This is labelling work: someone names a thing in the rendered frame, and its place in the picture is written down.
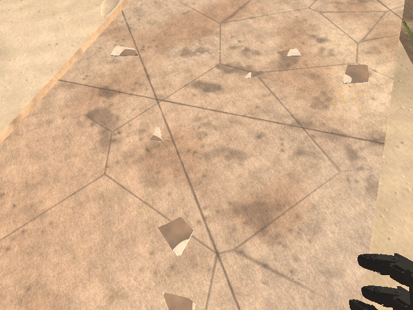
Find robot right hand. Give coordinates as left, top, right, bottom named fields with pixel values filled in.
left=349, top=253, right=413, bottom=310

